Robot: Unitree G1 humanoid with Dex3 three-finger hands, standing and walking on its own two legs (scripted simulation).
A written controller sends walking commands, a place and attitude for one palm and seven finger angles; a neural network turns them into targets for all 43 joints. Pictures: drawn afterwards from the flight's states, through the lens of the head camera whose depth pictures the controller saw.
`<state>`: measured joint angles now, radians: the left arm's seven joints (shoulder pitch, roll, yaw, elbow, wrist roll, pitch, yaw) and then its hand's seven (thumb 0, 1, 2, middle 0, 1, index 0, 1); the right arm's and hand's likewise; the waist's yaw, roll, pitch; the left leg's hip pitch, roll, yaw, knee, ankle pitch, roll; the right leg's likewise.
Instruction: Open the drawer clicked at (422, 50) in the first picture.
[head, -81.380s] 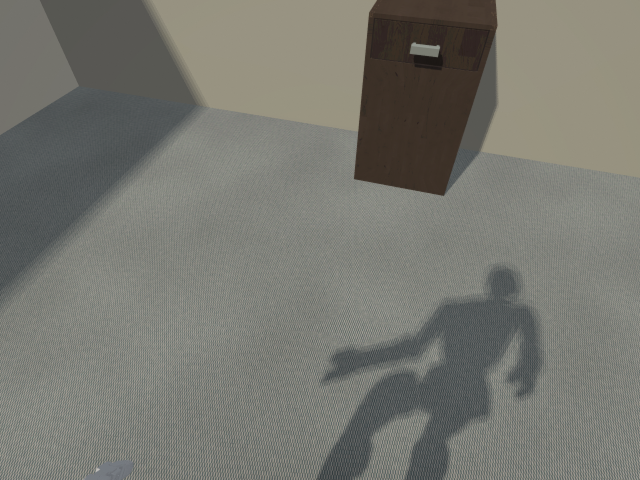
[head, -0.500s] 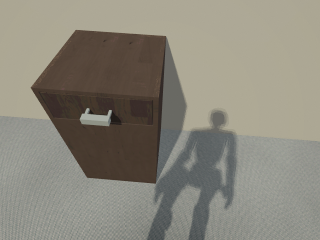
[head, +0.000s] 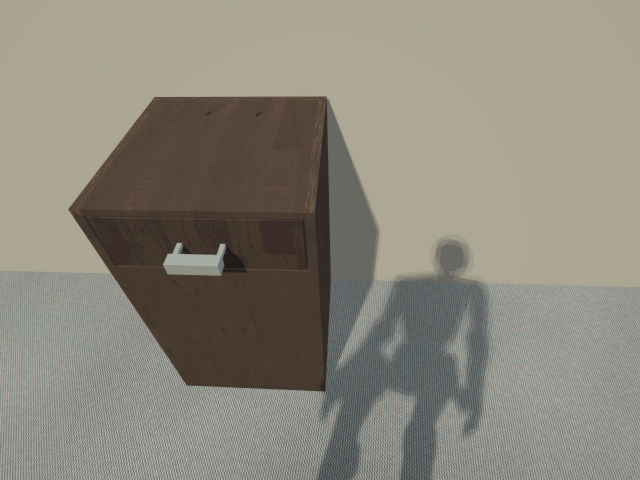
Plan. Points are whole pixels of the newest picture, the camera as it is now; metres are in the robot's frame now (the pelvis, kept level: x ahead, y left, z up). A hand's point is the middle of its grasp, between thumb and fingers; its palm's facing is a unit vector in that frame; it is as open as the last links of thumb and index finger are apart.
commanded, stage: look again from close up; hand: left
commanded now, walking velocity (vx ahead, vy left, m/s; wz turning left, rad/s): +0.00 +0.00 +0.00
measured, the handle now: (197, 256) +0.52 +0.27 -0.08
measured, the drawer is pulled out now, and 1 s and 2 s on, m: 0.00 0.00 0.00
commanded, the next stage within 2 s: shuffle to correct the standing spot in 0.26 s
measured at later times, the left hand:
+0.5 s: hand out of the picture -0.02 +0.14 -0.17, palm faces +0.03 -0.98 -0.20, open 7.3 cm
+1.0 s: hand out of the picture +0.01 +0.22 -0.18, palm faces +0.09 -0.96 -0.26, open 7.4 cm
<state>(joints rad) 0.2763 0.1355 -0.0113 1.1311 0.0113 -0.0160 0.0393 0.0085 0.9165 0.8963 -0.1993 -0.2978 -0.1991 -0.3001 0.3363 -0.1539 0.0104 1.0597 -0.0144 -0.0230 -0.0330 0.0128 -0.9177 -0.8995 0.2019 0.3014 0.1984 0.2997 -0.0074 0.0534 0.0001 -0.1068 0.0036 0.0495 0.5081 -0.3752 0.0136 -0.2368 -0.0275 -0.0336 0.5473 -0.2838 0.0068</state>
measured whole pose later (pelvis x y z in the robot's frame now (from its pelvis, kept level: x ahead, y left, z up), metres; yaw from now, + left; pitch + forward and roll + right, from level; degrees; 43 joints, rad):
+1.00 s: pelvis -0.01 +0.03 -0.01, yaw +1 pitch +0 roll +1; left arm 0.27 0.17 0.06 1.03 0.03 0.01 0.04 0.01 0.91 0.90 -0.20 -0.30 -0.20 -0.30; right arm 0.33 -0.15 -0.02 1.01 -0.02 0.03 -0.01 0.01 -0.91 -0.90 0.20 0.30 0.20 0.30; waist 0.02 0.00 0.01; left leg -0.21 -0.06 0.09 0.59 -0.40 0.04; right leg -0.35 -0.10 0.00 0.67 -0.33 0.04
